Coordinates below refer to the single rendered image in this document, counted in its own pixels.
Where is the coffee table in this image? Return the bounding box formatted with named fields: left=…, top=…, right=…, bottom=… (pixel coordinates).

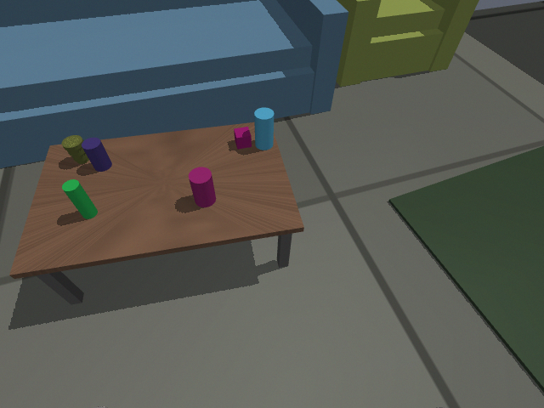
left=9, top=122, right=304, bottom=304

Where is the sofa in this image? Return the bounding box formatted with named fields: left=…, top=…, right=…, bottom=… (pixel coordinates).
left=0, top=0, right=349, bottom=168

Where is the armchair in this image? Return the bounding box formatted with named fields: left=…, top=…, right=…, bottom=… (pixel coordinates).
left=336, top=0, right=479, bottom=87

